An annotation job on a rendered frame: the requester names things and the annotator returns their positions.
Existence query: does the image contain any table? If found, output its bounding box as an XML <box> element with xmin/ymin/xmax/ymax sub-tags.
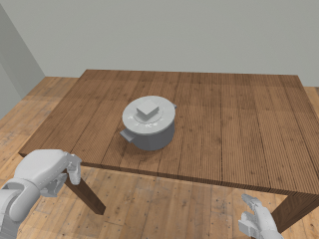
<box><xmin>18</xmin><ymin>69</ymin><xmax>319</xmax><ymax>239</ymax></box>

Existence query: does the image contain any robot left forearm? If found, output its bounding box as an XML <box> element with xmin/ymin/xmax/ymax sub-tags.
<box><xmin>0</xmin><ymin>177</ymin><xmax>41</xmax><ymax>239</ymax></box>

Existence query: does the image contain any right robot hand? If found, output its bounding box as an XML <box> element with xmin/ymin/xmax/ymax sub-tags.
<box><xmin>238</xmin><ymin>193</ymin><xmax>278</xmax><ymax>239</ymax></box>

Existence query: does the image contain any lid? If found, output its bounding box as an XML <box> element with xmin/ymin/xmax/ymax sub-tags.
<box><xmin>122</xmin><ymin>96</ymin><xmax>175</xmax><ymax>135</ymax></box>

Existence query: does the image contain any knob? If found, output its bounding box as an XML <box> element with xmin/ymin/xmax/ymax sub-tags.
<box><xmin>137</xmin><ymin>100</ymin><xmax>160</xmax><ymax>119</ymax></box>

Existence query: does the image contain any pot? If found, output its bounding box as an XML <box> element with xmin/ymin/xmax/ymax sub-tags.
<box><xmin>120</xmin><ymin>104</ymin><xmax>177</xmax><ymax>151</ymax></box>

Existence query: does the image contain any left robot hand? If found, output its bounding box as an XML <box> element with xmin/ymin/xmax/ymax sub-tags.
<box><xmin>13</xmin><ymin>149</ymin><xmax>82</xmax><ymax>198</ymax></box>

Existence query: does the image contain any robot right forearm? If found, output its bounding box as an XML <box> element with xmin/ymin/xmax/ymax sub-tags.
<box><xmin>258</xmin><ymin>229</ymin><xmax>284</xmax><ymax>239</ymax></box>

